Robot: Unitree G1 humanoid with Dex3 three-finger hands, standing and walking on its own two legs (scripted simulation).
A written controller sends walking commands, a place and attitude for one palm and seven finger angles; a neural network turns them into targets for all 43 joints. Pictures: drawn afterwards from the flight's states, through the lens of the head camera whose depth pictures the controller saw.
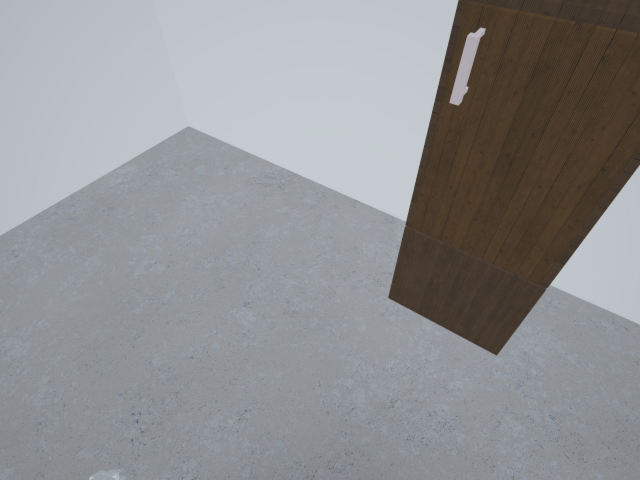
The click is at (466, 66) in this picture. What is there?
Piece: cupboard door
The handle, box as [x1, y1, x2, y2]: [449, 28, 485, 105]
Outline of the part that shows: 484,28 480,28 474,33 471,32 467,35 449,102 458,105 461,101 462,96 467,90 468,87 466,86 466,82 478,41 484,33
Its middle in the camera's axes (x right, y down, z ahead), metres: +0.29 -0.34 +0.76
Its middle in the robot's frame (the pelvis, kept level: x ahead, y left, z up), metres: +0.82 -0.24 +0.15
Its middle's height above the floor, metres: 0.92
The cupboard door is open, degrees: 0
